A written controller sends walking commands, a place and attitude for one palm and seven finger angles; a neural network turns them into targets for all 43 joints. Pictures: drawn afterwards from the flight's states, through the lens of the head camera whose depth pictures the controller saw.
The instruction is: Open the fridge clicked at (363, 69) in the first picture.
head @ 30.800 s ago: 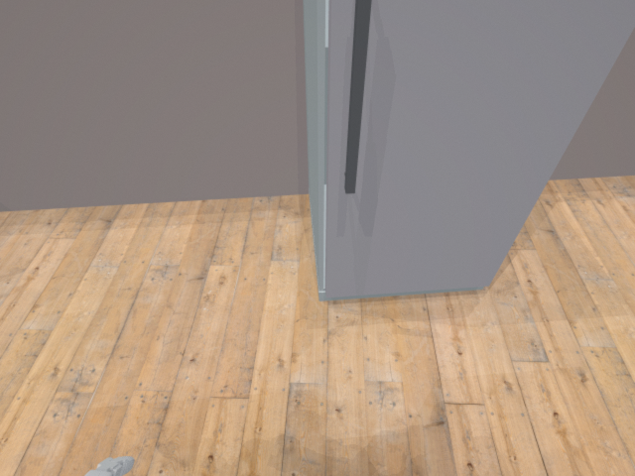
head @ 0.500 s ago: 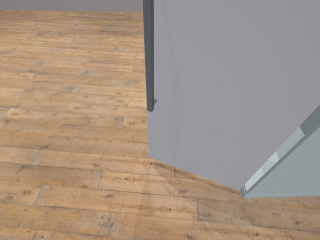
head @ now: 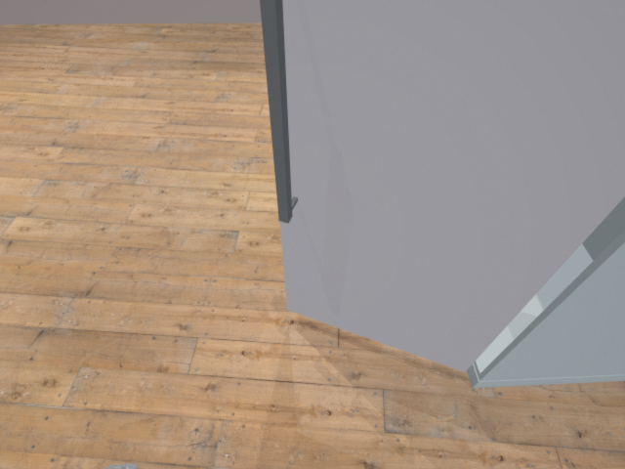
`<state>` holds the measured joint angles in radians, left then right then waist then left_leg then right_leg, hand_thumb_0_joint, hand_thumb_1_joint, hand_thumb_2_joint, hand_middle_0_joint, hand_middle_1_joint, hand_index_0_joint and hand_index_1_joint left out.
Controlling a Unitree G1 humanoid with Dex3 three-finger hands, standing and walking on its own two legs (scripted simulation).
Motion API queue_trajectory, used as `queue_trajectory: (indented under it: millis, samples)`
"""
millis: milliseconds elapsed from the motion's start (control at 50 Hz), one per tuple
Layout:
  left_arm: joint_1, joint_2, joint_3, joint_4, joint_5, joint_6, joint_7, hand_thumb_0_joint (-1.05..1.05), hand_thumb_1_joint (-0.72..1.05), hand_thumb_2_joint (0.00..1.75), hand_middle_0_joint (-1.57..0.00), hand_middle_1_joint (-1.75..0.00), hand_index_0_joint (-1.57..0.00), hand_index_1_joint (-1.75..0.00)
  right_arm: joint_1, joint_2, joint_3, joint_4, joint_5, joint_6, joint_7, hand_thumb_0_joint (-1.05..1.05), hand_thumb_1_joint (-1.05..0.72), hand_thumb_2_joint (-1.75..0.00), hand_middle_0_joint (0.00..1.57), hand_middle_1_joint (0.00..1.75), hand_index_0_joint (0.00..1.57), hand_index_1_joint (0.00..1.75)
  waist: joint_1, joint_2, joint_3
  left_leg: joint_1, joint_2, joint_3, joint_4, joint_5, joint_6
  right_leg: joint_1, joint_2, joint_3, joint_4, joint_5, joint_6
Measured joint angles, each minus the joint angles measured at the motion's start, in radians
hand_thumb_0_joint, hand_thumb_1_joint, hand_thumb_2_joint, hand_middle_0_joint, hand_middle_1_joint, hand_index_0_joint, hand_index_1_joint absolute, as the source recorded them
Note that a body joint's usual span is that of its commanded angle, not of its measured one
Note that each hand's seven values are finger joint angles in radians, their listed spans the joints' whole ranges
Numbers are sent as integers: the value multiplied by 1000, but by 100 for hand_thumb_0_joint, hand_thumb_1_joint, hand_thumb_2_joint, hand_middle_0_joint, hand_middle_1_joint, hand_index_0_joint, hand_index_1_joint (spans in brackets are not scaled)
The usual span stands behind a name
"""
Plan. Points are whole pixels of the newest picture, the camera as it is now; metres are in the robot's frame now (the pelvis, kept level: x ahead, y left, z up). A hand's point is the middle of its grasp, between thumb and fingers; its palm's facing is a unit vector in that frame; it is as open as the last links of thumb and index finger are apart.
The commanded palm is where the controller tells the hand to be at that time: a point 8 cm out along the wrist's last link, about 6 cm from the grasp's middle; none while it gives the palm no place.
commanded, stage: look to check the result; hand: left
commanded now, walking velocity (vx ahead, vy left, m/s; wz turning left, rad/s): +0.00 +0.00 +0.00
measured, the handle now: (284, 116) +0.64 +0.08 +0.10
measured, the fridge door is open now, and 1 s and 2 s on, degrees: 67 67 67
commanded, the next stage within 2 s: stand and wait in 0.02 s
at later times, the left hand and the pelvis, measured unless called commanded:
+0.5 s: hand out of the picture +0.09 +0.23 -0.16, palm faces -0.03 -0.94 -0.33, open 7.4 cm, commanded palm none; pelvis +0.00 -0.01 +0.00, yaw +0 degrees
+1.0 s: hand out of the picture +0.10 +0.22 -0.16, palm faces -0.04 -0.94 -0.33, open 7.4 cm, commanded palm none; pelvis +0.00 -0.02 +0.00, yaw -1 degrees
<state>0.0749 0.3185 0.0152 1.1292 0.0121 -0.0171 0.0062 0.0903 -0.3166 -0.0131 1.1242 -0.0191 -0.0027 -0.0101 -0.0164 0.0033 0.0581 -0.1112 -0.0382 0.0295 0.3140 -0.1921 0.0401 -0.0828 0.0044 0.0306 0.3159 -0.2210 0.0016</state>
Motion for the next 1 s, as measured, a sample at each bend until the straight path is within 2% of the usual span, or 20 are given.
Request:
queue_trajectory:
  millis: [1000]
  samples:
    - [5,7,-6,-1,-2,-2,-4,0,91,90,-20,-30,-20,-30,9,-18,6,1,2,4,0,0,-90,-90,20,30,20,30,-3,-2,-1,33,31,5,-25,7,-27,33,30,6,-36,19,-26]
